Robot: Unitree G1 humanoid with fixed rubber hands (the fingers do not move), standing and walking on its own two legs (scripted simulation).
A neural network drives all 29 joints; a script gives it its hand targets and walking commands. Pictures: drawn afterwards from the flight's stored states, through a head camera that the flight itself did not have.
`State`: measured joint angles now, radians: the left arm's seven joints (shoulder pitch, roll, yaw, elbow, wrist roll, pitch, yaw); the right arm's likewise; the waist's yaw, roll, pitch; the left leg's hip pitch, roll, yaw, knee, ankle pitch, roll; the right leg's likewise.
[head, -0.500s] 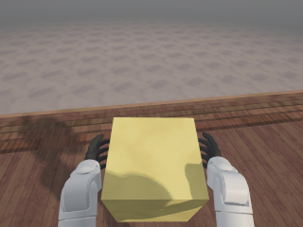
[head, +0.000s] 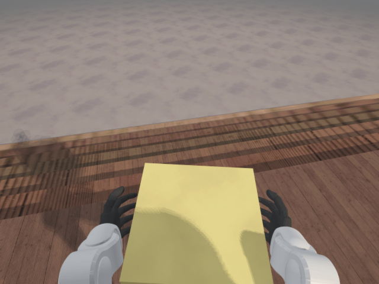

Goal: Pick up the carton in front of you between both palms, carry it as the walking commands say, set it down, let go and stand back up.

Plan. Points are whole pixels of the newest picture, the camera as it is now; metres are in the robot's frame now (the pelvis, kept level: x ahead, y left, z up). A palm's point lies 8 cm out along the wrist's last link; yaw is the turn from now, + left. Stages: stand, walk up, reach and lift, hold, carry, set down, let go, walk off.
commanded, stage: carry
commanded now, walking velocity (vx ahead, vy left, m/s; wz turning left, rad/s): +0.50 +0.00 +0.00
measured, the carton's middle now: (194, 241) +0.23 -0.01 +0.01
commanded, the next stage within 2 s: none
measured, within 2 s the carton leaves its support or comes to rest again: neither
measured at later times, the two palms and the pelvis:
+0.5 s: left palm (144, 123) +0.53 +0.12 +0.08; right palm (248, 117) +0.56 -0.18 +0.07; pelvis +0.33 -0.05 +0.01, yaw +3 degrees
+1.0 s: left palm (142, 59) +1.00 +0.18 +0.05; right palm (213, 58) +0.99 -0.13 +0.06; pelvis +0.64 +0.03 -0.01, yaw +2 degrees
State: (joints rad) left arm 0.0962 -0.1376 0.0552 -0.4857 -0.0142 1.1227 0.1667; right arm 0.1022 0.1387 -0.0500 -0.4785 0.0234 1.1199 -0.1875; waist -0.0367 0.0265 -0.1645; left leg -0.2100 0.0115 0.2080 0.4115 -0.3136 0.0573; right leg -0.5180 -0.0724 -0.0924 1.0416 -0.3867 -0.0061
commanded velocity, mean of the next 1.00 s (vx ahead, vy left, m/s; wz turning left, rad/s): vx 0.50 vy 0.00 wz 0.00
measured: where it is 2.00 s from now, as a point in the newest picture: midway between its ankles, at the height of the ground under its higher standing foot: (178, 162)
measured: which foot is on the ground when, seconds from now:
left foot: down 0.00-0.26, up 0.28-0.76, down 0.78-1.00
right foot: up 0.00-0.20, down 0.22-0.80, up 0.82-1.00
